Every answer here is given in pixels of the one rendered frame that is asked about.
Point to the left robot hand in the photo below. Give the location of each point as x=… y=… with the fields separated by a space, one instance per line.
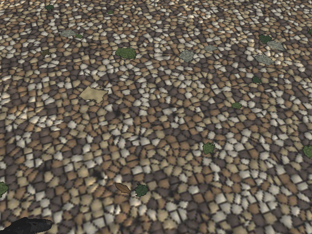
x=27 y=225

